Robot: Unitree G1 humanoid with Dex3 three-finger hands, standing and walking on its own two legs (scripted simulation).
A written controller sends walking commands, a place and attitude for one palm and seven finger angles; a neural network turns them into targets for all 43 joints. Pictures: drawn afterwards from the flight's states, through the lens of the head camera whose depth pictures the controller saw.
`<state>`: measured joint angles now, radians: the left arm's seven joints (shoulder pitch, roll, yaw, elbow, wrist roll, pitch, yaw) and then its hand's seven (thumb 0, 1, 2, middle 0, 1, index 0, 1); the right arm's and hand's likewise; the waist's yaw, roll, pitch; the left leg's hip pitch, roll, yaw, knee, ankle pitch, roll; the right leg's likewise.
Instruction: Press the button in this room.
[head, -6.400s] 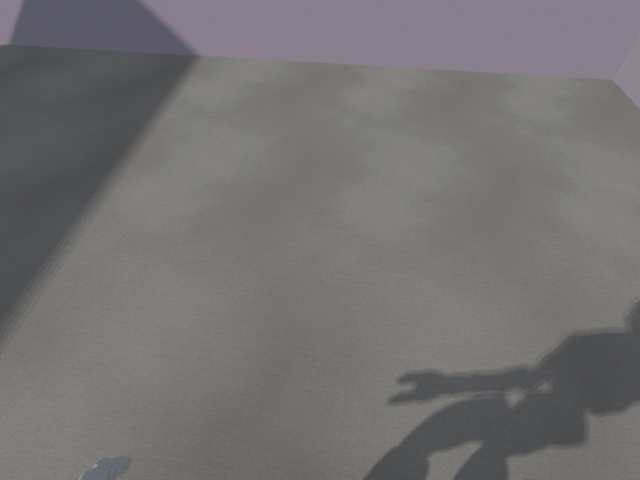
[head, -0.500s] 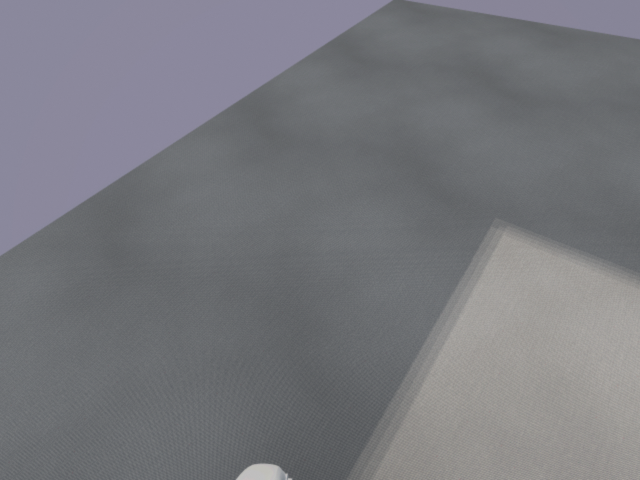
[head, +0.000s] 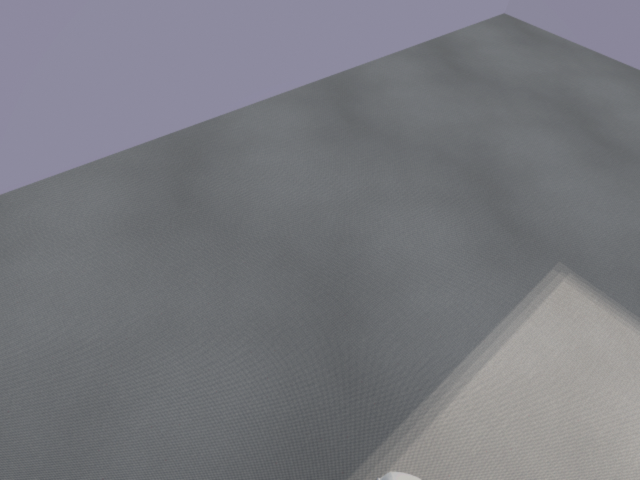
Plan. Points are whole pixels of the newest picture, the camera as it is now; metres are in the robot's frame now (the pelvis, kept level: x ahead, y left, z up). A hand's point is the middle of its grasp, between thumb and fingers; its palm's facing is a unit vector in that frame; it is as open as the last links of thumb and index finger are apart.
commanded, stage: turn or walk to find it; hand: left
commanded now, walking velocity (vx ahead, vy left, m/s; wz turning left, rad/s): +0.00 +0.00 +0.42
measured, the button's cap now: out of the picture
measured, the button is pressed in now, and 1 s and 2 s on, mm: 0 0 0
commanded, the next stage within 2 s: none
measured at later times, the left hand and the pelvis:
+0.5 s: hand out of the picture +0.01 +0.15 -0.15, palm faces +0.23 -0.93 -0.27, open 7.4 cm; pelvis -0.03 -0.05 +0.00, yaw +14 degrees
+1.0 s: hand out of the picture -0.09 +0.20 -0.17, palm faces +0.46 -0.85 -0.26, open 7.4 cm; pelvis -0.06 -0.02 +0.00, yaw +25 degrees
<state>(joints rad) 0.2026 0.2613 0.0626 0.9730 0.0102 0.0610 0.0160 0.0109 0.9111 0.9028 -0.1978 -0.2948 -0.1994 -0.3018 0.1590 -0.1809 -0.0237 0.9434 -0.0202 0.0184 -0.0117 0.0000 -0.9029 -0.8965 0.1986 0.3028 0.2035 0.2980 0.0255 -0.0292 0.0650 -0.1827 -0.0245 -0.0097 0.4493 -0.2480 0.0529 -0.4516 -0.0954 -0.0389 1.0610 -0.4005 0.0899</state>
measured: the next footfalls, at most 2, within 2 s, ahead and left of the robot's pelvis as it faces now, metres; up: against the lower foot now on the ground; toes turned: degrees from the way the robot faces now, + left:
right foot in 0.26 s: +0.03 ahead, -0.15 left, +0.00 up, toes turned +3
left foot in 0.72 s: -0.07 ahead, +0.10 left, +0.00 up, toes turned +24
